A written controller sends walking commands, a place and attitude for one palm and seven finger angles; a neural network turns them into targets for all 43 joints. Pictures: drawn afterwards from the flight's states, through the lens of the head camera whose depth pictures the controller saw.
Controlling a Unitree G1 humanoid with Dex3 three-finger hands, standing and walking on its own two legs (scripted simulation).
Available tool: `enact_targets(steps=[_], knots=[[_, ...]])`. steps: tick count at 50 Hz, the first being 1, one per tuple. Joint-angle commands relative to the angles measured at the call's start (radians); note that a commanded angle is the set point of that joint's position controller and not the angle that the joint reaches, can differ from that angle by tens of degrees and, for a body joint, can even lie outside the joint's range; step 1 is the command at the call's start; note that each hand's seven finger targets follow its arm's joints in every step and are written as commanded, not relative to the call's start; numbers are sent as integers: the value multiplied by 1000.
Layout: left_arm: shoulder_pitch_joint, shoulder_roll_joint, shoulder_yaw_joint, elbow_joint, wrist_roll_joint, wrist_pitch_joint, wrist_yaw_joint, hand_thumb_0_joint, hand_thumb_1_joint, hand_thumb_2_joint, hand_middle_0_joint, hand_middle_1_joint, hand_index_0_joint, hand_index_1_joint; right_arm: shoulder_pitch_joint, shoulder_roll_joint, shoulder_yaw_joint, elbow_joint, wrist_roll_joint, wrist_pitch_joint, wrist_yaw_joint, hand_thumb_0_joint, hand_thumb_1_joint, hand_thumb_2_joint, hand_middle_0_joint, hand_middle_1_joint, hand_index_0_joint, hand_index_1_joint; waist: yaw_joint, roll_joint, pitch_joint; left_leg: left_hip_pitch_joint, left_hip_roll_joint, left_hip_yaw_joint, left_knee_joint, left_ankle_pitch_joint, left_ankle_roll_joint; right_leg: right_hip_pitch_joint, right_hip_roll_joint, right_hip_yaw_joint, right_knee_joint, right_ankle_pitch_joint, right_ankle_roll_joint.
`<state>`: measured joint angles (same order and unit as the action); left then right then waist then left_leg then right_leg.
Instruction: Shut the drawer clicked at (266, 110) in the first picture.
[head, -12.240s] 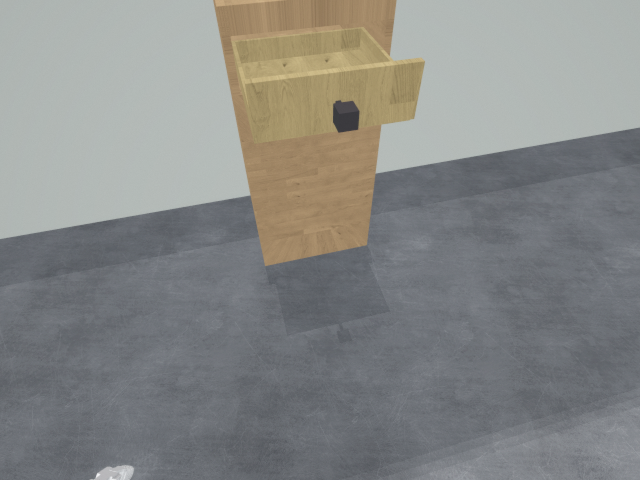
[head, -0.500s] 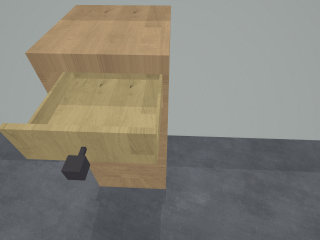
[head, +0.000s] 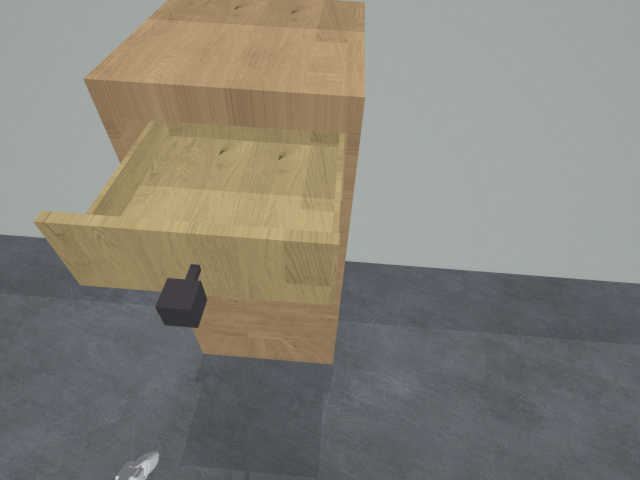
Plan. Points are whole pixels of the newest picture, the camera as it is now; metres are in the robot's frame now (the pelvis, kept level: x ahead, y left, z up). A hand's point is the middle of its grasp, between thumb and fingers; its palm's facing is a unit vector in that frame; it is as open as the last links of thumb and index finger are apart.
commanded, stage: raise the hand and make a fist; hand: left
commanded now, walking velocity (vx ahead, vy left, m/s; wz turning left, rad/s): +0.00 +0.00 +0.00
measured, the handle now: (187, 290) +0.33 +0.20 +0.05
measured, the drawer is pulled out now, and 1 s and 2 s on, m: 0.24 0.24 0.24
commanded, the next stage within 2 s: bring the fist close to the handle in 1.80 s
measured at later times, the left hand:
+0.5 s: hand (181, 448) +0.15 +0.16 +0.02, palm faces +0.04 -1.00 -0.08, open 5.0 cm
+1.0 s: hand (170, 423) +0.16 +0.17 +0.07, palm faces +0.00 -1.00 -0.09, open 3.1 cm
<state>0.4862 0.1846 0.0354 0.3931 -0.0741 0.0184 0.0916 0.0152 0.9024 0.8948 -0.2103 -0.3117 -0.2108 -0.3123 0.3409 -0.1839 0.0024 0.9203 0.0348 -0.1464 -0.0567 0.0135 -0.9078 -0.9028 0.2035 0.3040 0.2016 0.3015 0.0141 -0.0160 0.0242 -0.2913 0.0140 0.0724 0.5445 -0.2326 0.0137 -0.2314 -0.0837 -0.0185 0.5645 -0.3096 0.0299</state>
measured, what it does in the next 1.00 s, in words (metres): stands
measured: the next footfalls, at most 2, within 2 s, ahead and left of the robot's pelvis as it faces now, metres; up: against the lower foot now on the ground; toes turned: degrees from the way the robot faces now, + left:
none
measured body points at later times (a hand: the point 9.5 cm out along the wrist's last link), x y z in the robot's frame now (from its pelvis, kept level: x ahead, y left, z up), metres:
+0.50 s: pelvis -0.02 -0.03 -0.06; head +0.00 -0.03 +0.39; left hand +0.14 +0.22 +0.03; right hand +0.21 -0.24 -0.11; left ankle +0.04 +0.11 -0.73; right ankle -0.01 -0.16 -0.73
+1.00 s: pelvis +0.02 -0.02 -0.03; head +0.02 -0.03 +0.42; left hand +0.16 +0.22 +0.08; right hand +0.23 -0.25 -0.08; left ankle +0.04 +0.11 -0.73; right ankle -0.01 -0.16 -0.73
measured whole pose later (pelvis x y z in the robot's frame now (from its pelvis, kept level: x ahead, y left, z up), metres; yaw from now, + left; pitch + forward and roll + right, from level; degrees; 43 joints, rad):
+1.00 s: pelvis +0.02 -0.02 -0.03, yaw +2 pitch +5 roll -1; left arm 0.69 0.26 0.19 -0.34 -0.31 -0.26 -0.34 0.02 0.89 0.90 -1.13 -1.31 -1.13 -1.31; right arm 0.24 -0.22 -0.03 0.55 0.07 -0.29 -0.06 0.02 -0.90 -0.90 0.20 0.30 0.20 0.30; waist 0.04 0.04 -0.12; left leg -0.55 0.06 0.00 0.86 -0.40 -0.02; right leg -0.45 -0.04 -0.06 0.83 -0.47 0.02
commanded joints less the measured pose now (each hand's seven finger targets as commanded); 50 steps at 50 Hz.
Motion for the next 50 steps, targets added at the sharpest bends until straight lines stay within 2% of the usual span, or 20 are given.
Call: enact_targets(steps=[1, 2, 3, 4, 6, 7, 8, 10, 12, 14, 18, 21, 23, 25, 28, 33, 37, 40, 48, 50], knots=[[-160, 26, -20, -594, -74, -150, 24, 0, 900, 900, -320, -430, -320, -430, -175, -173, -38, -265, 18, -195, -30, 0, -900, -900, 200, 300, 200, 300, -75, 138, -32, -6, 19, -120, -128, -215, -17, -175, 70, -97, -32, -46, -40], [-132, 40, 15, -530, -65, -204, 11, 0, 900, 900, -340, -452, -340, -452, -173, -172, -45, -276, 6, -203, -30, 0, -900, -900, 200, 300, 200, 300, -76, 51, 33, -81, 3, -121, -86, -241, -18, -236, 81, -104, -24, -103, -39], [-18, 32, 51, -419, -66, -248, -16, 0, 900, 900, -360, -473, -360, -473, -181, -173, -56, -294, -2, -198, -21, 0, -900, -900, 200, 300, 200, 300, -46, -35, 67, -137, -3, -114, -48, -230, -22, -266, 86, -113, -13, -146, -41], [44, 15, 62, -343, -73, -307, -62, 0, 900, 900, -380, -495, -380, -495, -176, -169, -63, -312, -12, -190, -6, 0, -900, -900, 200, 300, 200, 300, -25, -141, 60, -199, -6, -99, -1, -215, -30, -316, 98, -125, 26, -195, -40], [187, -9, 84, -244, -111, -436, -190, 0, 900, 900, -420, -538, -420, -538, -201, -162, -84, -363, -22, -178, 25, 0, -900, -900, 200, 300, 200, 300, 20, -246, 15, -300, -11, -65, 105, -191, -38, -387, 100, -117, 100, -248, -44], [223, 3, 102, -244, -127, -498, -259, 0, 900, 900, -440, -560, -440, -560, -216, -167, -95, -393, -21, -172, 40, 0, -900, -900, 200, 300, 200, 300, 35, -240, -31, -319, -13, -53, 149, -175, -40, -390, 98, -103, 131, -242, -48], [253, 47, 145, -219, -129, -540, -318, 0, 900, 900, -460, -582, -460, -582, -218, -170, -103, -418, -15, -166, 58, 0, -900, -900, 200, 300, 200, 300, 51, -162, -46, -326, -16, -47, 171, -162, -42, -377, 91, -83, 145, -225, -57], [66, 122, 139, -432, -150, -640, -417, 0, 900, 900, -500, -625, -500, -625, -235, -180, -96, -493, -12, -183, 70, 0, -900, -900, 200, 300, 200, 300, 26, -14, -155, -346, -20, -38, 239, -194, -26, -412, 77, -40, 209, -249, -59], [2, 183, 212, -592, -175, -684, -433, 0, 900, 900, -540, -668, -540, -668, -231, -162, -94, -526, -10, -193, 57, 0, -900, -900, 200, 300, 200, 300, 36, 123, -272, -313, -13, -46, 278, -208, -10, -431, 79, -18, 250, -259, -62], [-88, 191, 221, -787, -216, -688, -404, 0, 900, 900, -580, -712, -580, -712, -224, -158, -84, -543, -9, -193, 41, 0, -900, -900, 200, 300, 200, 300, 10, 192, -295, -289, -9, -74, 289, -271, -2, -454, 85, -7, 260, -280, -61], [-151, 142, 159, -847, -232, -633, -364, 0, 900, 900, -660, -798, -660, -798, -193, -164, -65, -520, 0, -194, 8, 0, -900, -900, 200, 300, 200, 300, -64, 133, -211, -325, 1, -119, 317, -332, 11, -511, 98, -12, 254, -286, -49], [-93, 124, 97, -765, -202, -524, -401, 0, 900, 900, -720, -863, -720, -863, -185, -169, -63, -522, 14, -187, -6, 0, -900, -900, 200, 300, 200, 300, -77, 93, -156, -347, 0, -114, 326, -308, 17, -507, 94, 5, 210, -294, -41], [-27, 152, 118, -674, -186, -417, -431, 0, 900, 900, -760, -907, -760, -907, -193, -166, -62, -525, 23, -172, -12, 0, -900, -900, 200, 300, 200, 300, -62, 40, -145, -356, -2, -106, 325, -260, 19, -463, 90, 29, 166, -294, -37], [41, 184, 163, -703, -191, -328, -450, 0, 900, 900, -800, -950, -800, -950, -204, -159, -66, -553, 27, -155, -17, 0, -900, -900, 200, 300, 200, 300, -20, 24, -212, -317, -6, -94, 313, -165, 21, -389, 78, 37, 149, -223, -35], [117, 241, 308, -716, -234, -251, -422, 0, 900, 900, -860, -1015, -860, -1015, -246, -134, -66, -563, 26, -129, -30, 0, -900, -900, 200, 300, 200, 300, 39, -20, -251, -281, -8, -85, 294, -63, 14, -285, 80, 26, 150, -103, -32], [176, 208, 352, -847, -285, -326, -354, 0, 900, 900, -960, -1123, -960, -1123, -239, -106, -59, -554, 19, -128, -23, 0, -900, -900, 200, 300, 200, 300, 58, -15, -246, -226, -5, -84, 264, 75, 5, -225, 93, -27, 186, 159, -24], [199, 167, 261, -863, -264, -386, -403, 0, 900, 900, -1040, -1210, -1040, -1210, -203, -122, -64, -542, 25, -160, -4, 0, -900, -900, 200, 300, 200, 300, 11, 59, -229, -189, -8, -76, 261, 86, 8, -270, 91, -30, 178, 200, -15], [157, 162, 207, -867, -275, -384, -463, 0, 900, 900, -1100, -1275, -1100, -1275, -189, -142, -60, -539, 34, -190, -6, 0, -900, -900, 200, 300, 200, 300, -20, 40, -203, -169, -7, -86, 252, 54, 14, -289, 95, -22, 147, 148, -18], [227, 234, 335, -969, -272, -342, -395, 0, 900, 900, -1260, -1448, -1260, -1448, -222, -125, -56, -543, 39, -212, -14, 0, -900, -900, 200, 300, 200, 300, 53, 54, -242, -114, -5, -84, 184, 79, 9, -205, 107, -60, 137, 131, -39], [219, 192, 294, -999, -275, -321, -381, 0, 900, 900, -1300, -1492, -1300, -1492, -220, -117, -48, -558, 44, -207, -9, 0, -900, -900, 200, 300, 200, 300, 44, 72, -224, -98, -3, -82, 167, 81, 6, -208, 109, -76, 137, 143, -38]])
